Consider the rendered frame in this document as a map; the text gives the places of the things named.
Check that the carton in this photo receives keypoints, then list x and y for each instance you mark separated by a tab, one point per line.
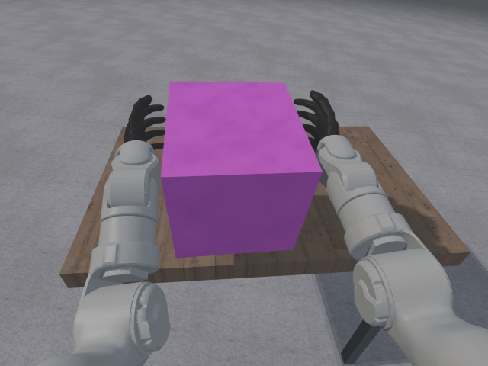
238	170

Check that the left robot hand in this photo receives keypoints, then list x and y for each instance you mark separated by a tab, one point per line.
136	126

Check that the table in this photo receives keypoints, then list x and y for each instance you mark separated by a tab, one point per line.
320	247

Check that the robot left upper arm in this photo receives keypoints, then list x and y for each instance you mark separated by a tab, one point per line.
118	325

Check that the robot right forearm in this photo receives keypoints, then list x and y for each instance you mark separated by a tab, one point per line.
370	223

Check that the robot left forearm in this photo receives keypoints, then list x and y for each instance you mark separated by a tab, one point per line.
127	248

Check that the robot right upper arm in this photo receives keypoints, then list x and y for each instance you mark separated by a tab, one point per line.
407	294

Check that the right robot hand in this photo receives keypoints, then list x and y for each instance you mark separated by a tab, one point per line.
323	119

